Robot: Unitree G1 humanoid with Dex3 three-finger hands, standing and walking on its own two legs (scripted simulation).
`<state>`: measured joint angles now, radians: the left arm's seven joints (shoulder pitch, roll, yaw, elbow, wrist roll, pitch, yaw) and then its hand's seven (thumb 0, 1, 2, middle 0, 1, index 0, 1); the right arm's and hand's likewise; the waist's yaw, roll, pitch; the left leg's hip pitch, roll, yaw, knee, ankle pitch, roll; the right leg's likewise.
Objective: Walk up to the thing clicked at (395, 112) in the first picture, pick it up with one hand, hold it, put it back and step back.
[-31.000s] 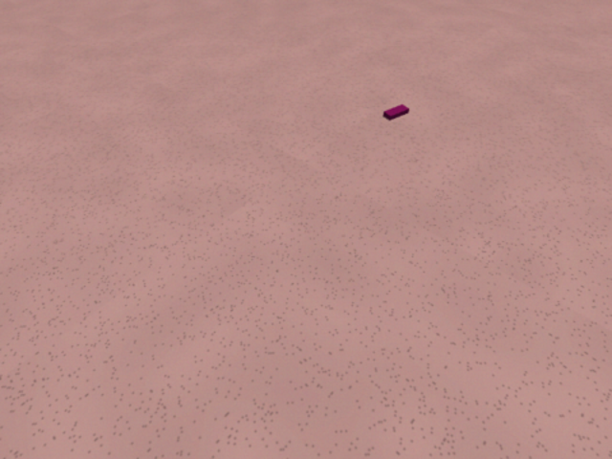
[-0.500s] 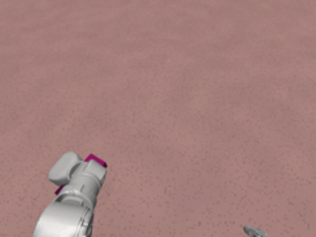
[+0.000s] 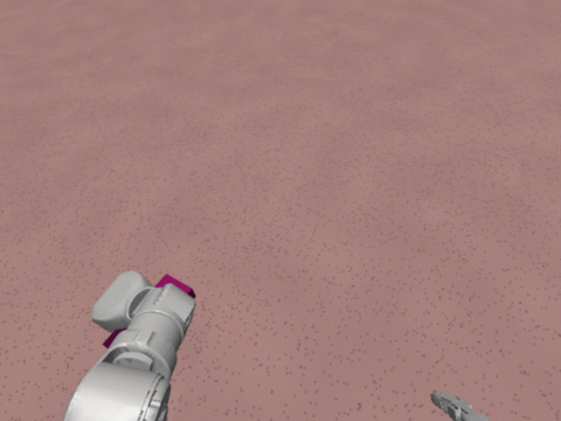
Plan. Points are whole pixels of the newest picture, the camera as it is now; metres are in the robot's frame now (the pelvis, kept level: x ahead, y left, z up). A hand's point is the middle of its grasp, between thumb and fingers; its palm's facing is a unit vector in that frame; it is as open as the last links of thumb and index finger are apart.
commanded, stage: hold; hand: left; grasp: from above
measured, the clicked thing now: (152, 318) +0.33 +0.24 -0.07
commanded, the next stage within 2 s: crouch in 0.84 s
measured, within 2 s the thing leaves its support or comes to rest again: neither
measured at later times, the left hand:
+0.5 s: hand (146, 322) +0.30 +0.23 -0.03, palm faces -0.15 -0.40 -0.90, open 9.1 cm
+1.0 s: hand (149, 318) +0.31 +0.22 -0.03, palm faces -0.15 -0.41 -0.90, open 9.1 cm
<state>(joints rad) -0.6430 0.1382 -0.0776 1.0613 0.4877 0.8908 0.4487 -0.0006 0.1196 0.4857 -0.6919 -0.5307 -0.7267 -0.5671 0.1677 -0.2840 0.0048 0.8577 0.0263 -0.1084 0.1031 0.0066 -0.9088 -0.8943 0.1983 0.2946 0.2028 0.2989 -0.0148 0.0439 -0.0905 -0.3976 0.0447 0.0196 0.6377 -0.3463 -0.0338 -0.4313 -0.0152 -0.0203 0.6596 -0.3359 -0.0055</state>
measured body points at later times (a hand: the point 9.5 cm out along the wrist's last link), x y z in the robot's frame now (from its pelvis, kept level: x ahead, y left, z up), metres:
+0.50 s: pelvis -0.01 +0.00 +0.00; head +0.00 -0.02 +0.45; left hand +0.31 +0.24 +0.02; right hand +0.15 -0.24 -0.11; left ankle -0.02 +0.14 -0.72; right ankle +0.00 -0.11 -0.72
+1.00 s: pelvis +0.00 +0.00 +0.01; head +0.01 -0.02 +0.45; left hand +0.32 +0.24 +0.02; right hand +0.14 -0.24 -0.12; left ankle -0.02 +0.14 -0.72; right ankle +0.00 -0.11 -0.72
